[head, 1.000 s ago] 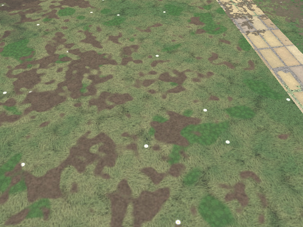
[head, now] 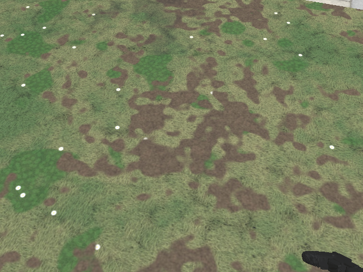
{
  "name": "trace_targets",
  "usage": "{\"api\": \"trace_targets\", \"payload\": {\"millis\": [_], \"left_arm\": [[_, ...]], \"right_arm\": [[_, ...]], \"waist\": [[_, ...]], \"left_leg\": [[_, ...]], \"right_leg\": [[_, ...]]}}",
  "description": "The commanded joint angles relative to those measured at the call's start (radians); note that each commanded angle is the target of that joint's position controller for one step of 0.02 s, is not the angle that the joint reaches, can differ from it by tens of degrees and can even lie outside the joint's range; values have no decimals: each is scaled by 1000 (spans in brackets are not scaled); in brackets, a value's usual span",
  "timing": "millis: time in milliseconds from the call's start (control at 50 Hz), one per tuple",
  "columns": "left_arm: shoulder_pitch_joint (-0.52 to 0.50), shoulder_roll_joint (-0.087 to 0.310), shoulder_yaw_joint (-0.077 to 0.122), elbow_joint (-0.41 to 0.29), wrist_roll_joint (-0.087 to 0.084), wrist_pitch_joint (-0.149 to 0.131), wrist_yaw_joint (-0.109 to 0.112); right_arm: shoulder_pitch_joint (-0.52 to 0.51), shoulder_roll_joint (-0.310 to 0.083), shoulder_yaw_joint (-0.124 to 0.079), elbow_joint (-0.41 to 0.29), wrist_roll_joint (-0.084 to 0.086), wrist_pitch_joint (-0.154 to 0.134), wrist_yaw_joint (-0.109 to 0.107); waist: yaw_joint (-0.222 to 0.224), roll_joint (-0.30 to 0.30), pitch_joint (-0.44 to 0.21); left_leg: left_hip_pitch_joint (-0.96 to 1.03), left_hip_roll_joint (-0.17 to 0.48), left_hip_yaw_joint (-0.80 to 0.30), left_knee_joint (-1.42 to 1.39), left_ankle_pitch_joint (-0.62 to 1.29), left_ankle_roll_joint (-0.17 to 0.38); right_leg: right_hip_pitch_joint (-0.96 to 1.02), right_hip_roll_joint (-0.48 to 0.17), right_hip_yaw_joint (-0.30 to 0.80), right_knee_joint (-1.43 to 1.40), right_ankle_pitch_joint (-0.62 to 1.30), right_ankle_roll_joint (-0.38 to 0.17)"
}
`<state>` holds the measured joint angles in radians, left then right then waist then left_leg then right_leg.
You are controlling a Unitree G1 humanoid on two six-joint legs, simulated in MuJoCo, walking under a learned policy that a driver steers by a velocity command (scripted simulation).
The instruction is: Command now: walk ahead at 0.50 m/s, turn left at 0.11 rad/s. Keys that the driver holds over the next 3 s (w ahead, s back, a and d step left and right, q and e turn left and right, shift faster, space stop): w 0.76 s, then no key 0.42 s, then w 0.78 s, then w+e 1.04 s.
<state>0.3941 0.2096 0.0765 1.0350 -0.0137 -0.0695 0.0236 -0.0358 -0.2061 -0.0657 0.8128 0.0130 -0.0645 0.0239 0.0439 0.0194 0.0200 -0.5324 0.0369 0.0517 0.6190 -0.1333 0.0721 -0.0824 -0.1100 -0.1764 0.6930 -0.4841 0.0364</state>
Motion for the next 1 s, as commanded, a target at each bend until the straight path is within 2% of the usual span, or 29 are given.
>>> {"api": "trace_targets", "payload": {"millis": [20, 40, 60, 80, 100, 120, 140, 180, 220, 300, 380, 420, 460, 480, 500, 520, 540, 560, 580, 600, 640, 720, 760, 840, 880, 920, 960, 980, 1000], "left_arm": [[-44, 69, 2, -104, -22, -64, -16], [-116, 95, 9, -131, -38, -72, -16], [-163, 103, 11, -146, -25, -71, -6], [-174, 104, 19, -152, -10, -59, 4], [-143, 89, 20, -146, -6, -40, 6], [-127, 67, 18, -147, -7, -24, 6], [-132, 55, 15, -152, -4, -14, 6], [-194, 64, 14, -175, 5, -8, 6], [-269, 62, 9, -194, 13, -7, 0], [-401, 54, -3, -217, 2, -6, -19], [-495, 69, -9, -238, -7, -8, -38], [-496, 88, -6, -241, -6, -15, -48], [-370, 123, 14, -201, 2, -21, -49], [-205, 171, 39, -143, 8, -24, -45], [-22, 258, 62, -109, 14, -25, -37], [15, 295, 64, -95, 13, -24, -46], [-11, 212, 40, -114, 9, -25, -45], [-97, 170, 28, -136, 8, -27, -41], [-173, 150, 19, -154, 16, -29, -43], [-216, 123, 12, -156, 24, -32, -46], [-215, 90, 2, -140, 29, -39, -47], [-135, 138, 11, -106, 19, -41, -26], [-108, 143, 10, -96, 16, -35, -17], [-81, 143, 5, -78, 14, -22, -10], [-53, 146, 4, -60, 11, -12, -8], [-54, 145, 5, -49, 9, -2, -5], [-90, 163, 12, -47, 4, 4, 0], [-113, 165, 13, -51, 1, 6, 2], [-92, 153, 10, -57, 11, 2, 2]], "right_arm": [[450, -226, -62, 62, -12, 0, -19], [365, -182, -51, 48, -8, -4, -19], [274, -145, -40, 29, -6, -8, -17], [215, -109, -31, 25, -12, -13, -14], [195, -81, -24, 29, -21, -20, -10], [205, -79, -24, 40, -23, -26, -9], [223, -94, -28, 52, -22, -31, -13], [259, -124, -34, 66, -20, -34, -26], [290, -132, -35, 77, -16, -33, -38], [345, -159, -41, 92, -3, -30, -45], [399, -176, -52, 122, 9, -23, -44], [393, -185, -58, 129, 10, -18, -47], [357, -187, -59, 124, 15, -9, -50], [350, -158, -50, 119, 12, -6, -51], [358, -112, -31, 94, -11, -7, -52], [452, -15, -6, 88, -2, -33, -39], [392, -115, -29, 97, 16, -52, -34], [306, -147, -37, 72, 30, -62, -32], [260, -140, -36, 65, 27, -59, -41], [238, -133, -41, 61, 11, -51, -49], [269, -111, -45, 64, 9, -29, -53], [179, -93, -42, 34, -4, -13, -52], [121, -80, -36, 18, -8, -11, -45], [21, -51, -18, -3, -7, -12, -32], [-15, -53, -13, -10, -5, -10, -23], [-31, -69, -12, -16, -6, -13, -14], [29, -109, -22, -1, -14, -22, -9], [115, -133, -32, 32, -22, -28, -11], [208, -193, -49, 65, -35, -34, -17]], "waist": [[-174, 162, -372], [-149, 147, -259], [-111, 72, -200], [-70, 62, -150], [-32, 69, -134], [-16, 72, -122], [-8, 64, -101], [-10, 41, -61], [-25, 34, -39], [-66, 42, -7], [-102, 51, 31], [-91, 65, 35], [-16, 70, -25], [45, 38, -118], [92, -123, -265], [36, -379, -359], [59, -265, -323], [51, -204, -219], [20, -104, -156], [-7, -80, -106], [-48, -107, -94], [-42, -71, -41], [-31, -72, -32], [-8, -87, -8], [9, -102, -10], [10, -113, -11], [-34, -125, -44], [-78, -111, -85], [-94, -49, -160]], "left_leg": [[905, 334, -688, -272, 12, 258], [780, 306, -524, -271, 57, 218], [622, 268, -418, -291, 94, 184], [477, 241, -349, -329, 122, 168], [386, 223, -306, -364, 107, 162], [343, 217, -291, -393, 88, 168], [317, 214, -270, -419, 91, 176], [303, 207, -228, -452, 124, 180], [310, 192, -183, -462, 150, 166], [342, 169, -116, -473, 125, 136], [451, 207, -122, -427, 66, 122], [488, 230, -133, -380, 97, 109], [485, 201, -104, -241, 311, 76], [432, 141, -56, -47, 410, 49], [219, 71, 11, 310, 144, 1], [-147, -96, -50, 593, -404, -49], [-262, -47, -158, 725, -403, -36], [-313, 4, -143, 739, -308, -13], [-267, 55, -120, 702, -212, -8], [-218, 84, -120, 641, -158, -8], [-134, 111, -127, 572, -113, -7], [-215, 118, -111, 382, 9, -44], [-221, 110, -102, 270, 102, -56], [-82, 44, -42, 39, 219, -61], [-45, 23, -35, -16, 233, -56], [-29, 9, -41, -64, 198, -38], [55, -11, -44, -129, 160, -5], [173, -36, -27, -197, 237, 15], [364, 16, -68, -176, 592, 44]], "right_leg": [[-722, 89, 240, 716, -67, -38], [-783, 39, 217, 722, 18, -52], [-742, -10, 206, 672, 115, -59], [-675, -38, 211, 619, 167, -60], [-607, -59, 225, 586, 191, -68], [-582, -63, 227, 560, 201, -70], [-590, -67, 227, 529, 220, -69], [-636, -69, 227, 428, 302, -56], [-651, -65, 222, 290, 413, -46], [-581, -15, 185, 41, 538, -40], [-569, 9, 174, -91, 477, -58], [-532, 23, 162, -128, 403, -88], [-340, 77, 114, -184, 368, -121], [-124, 89, 118, -183, 383, -148], [170, -117, 375, -188, 429, -216], [439, -285, 835, -357, 218, -360], [413, -260, 856, -404, 102, -329], [303, -233, 710, -404, 130, -288], [157, -201, 601, -423, 227, -269], [38, -170, 527, -451, 305, -260], [-48, -132, 448, -495, 376, -252], [-37, -127, 358, -540, 538, -259], [-21, -112, 312, -546, 579, -245], [-49, -51, 183, -493, 836, -198], [-13, -62, 179, -455, 855, -199], [39, -84, 198, -399, 880, -198], [79, -95, 221, -313, 926, -175], [78, -61, 209, -226, 953, -150], [9, 4, 177, -85, 860, -110]]}}
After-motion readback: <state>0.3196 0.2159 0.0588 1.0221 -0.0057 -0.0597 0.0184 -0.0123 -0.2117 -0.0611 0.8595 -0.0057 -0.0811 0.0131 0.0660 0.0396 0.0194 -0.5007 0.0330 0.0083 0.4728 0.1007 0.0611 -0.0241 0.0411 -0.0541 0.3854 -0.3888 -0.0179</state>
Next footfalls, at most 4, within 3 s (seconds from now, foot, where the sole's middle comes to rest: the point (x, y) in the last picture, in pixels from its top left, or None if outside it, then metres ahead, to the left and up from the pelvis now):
0.48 right None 0.41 -0.15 -0.76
1.00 left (178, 210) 0.67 0.07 -0.76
1.38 right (235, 233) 0.59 -0.15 -0.76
1.80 left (166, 175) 0.83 0.13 -0.76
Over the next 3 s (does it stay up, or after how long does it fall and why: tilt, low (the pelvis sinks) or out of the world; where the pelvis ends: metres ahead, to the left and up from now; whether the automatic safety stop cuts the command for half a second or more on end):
stays up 1.36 -0.07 0.02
